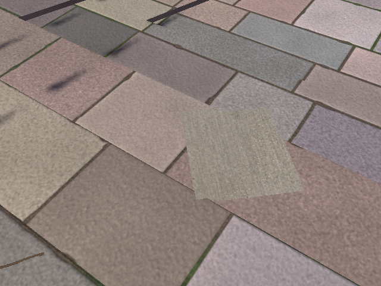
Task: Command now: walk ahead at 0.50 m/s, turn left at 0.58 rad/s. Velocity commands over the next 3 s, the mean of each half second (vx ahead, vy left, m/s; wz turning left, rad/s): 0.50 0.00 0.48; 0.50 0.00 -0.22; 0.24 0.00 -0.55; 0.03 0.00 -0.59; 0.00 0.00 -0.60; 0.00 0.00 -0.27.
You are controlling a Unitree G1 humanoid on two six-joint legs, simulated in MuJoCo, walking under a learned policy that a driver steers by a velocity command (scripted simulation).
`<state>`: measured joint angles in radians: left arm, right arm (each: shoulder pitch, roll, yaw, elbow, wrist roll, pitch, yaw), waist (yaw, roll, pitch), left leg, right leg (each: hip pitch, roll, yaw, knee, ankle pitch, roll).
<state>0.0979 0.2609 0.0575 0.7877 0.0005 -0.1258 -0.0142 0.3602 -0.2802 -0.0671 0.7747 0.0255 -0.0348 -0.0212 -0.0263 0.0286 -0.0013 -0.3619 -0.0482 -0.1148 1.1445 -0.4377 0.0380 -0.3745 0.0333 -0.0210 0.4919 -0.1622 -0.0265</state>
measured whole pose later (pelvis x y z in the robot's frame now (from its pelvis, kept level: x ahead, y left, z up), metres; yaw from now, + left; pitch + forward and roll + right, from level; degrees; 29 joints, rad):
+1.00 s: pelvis +0.55 +0.07 -0.05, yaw +3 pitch +3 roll +3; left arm 0.11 0.29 0.06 0.76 -0.01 -0.06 -0.07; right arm 0.34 -0.30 -0.09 0.81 0.00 -0.06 -0.03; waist -0.03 -0.03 0.02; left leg -0.05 0.05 0.17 0.81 -0.60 0.00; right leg -0.48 0.00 0.00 0.54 -0.12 -0.08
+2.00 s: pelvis +0.80 +0.03 -0.03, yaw -32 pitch +2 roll +2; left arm 0.21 0.29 0.08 0.63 0.00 0.03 0.02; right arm 0.05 -0.31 -0.10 0.69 -0.01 0.01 -0.02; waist 0.02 0.03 0.05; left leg -0.54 -0.03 -0.03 1.05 -0.35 -0.03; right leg -0.33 0.04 0.11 0.51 -0.21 -0.04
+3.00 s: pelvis +0.72 +0.05 -0.04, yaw -57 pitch +0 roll -1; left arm 0.12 0.21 0.02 0.70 0.01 0.01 0.01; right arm 0.19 -0.29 -0.06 0.81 0.00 0.04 -0.03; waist -0.01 0.04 0.03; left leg -0.27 0.06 -0.03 0.65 -0.36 -0.07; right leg -0.25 0.08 0.01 0.48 -0.23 -0.07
